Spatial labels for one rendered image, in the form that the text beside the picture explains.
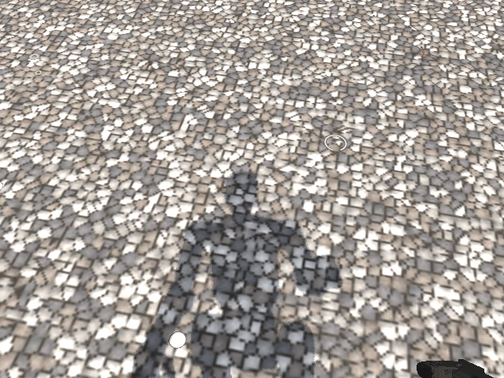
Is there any right robot hand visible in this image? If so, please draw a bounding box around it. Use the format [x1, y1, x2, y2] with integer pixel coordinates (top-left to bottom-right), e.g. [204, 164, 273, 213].
[417, 359, 494, 378]

